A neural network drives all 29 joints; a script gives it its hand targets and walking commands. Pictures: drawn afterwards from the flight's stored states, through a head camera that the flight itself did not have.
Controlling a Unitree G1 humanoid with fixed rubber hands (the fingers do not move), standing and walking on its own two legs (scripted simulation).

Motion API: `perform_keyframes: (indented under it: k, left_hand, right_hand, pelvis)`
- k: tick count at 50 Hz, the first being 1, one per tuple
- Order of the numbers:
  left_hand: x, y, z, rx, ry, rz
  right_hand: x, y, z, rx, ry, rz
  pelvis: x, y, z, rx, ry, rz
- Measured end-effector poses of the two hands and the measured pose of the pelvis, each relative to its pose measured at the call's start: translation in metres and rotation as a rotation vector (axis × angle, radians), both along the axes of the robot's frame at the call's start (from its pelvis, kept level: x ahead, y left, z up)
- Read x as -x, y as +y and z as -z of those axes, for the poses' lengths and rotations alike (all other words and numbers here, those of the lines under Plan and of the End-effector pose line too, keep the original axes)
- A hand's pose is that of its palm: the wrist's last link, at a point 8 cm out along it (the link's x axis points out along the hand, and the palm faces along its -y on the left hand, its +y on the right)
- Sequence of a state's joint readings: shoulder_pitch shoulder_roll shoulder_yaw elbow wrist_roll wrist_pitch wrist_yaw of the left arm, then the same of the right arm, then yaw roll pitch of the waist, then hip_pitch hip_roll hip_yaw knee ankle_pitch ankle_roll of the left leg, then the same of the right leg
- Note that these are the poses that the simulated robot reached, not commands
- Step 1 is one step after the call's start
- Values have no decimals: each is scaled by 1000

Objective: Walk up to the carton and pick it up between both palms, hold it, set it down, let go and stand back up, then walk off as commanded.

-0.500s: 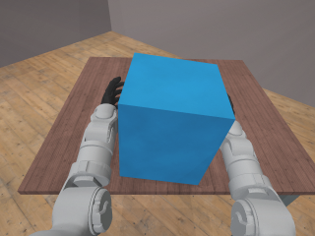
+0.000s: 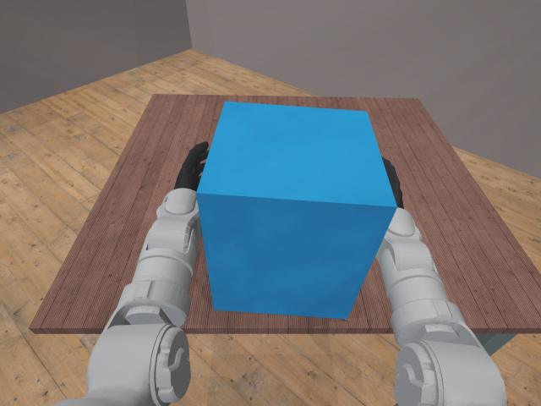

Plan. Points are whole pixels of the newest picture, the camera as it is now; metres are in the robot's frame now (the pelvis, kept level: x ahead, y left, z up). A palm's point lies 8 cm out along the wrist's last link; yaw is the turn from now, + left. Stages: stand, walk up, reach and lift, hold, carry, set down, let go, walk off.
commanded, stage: set down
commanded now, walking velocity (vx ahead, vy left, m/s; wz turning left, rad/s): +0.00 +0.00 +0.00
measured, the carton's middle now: (287, 213) +0.39 -0.05 +0.11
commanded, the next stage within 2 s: none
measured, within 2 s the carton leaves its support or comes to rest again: rests again in 0.22 s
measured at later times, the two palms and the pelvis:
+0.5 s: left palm (194, 190) +0.43 +0.10 +0.13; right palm (387, 206) +0.39 -0.20 +0.11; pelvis -0.02 +0.00 -0.01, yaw -2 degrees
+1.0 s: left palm (195, 199) +0.43 +0.10 +0.12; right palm (394, 217) +0.38 -0.21 +0.10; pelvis -0.02 -0.02 -0.01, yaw -1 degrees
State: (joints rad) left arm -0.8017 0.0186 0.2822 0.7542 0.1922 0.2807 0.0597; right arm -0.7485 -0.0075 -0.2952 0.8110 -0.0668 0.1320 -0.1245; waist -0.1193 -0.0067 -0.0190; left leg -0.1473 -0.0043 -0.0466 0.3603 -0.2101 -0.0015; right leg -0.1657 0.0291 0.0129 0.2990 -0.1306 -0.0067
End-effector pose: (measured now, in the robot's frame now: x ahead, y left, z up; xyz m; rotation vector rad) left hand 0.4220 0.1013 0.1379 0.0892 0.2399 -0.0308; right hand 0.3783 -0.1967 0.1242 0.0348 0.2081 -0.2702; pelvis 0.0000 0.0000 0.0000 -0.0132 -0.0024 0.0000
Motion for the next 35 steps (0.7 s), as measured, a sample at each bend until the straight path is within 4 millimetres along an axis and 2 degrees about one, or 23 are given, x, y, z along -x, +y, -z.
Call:
perform_keyframes:
  k: [8, 17, 35]
  left_hand:
    - [0, 2, 6, 4, 11, -14]
    - [-8, -3, 2, 30, 24, -33]
    - [-11, -9, 13, 45, 55, -31]
  right_hand:
    - [-2, 1, 2, 7, -22, -6]
    - [-11, -4, 5, -47, -4, 7]
    - [-11, -10, 12, -47, 39, 5]
  pelvis:
    - [3, 2, 1, 0, 3, 5]
    - [13, 2, 4, 2, 84, 25]
    - [22, -10, 9, -5, 148, 27]
